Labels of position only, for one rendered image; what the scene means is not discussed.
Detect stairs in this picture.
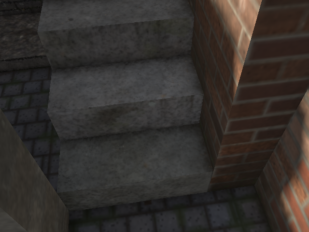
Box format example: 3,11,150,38
38,0,213,212

